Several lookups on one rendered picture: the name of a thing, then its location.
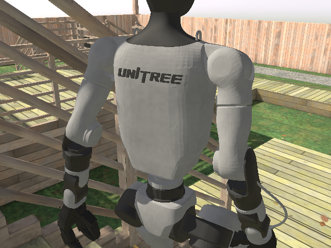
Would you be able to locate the robot head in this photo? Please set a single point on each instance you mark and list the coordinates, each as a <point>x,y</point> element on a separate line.
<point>164,27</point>

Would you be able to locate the robot left forearm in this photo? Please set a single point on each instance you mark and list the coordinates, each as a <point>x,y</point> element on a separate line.
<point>76,174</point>

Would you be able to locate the left robot upper arm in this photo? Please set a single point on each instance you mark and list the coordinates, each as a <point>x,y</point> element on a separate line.
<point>83,127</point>

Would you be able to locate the left robot thigh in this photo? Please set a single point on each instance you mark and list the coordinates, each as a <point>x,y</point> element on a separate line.
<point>126,211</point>

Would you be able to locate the robot right hand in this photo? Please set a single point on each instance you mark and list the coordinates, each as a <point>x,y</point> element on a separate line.
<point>241,238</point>

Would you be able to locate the robot left hand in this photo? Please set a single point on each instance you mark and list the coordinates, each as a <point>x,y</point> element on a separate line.
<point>85,221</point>

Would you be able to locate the right robot upper arm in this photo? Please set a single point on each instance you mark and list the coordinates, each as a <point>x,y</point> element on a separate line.
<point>233,72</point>

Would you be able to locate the robot right forearm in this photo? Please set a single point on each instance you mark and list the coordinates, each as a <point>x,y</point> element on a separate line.
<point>249,203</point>

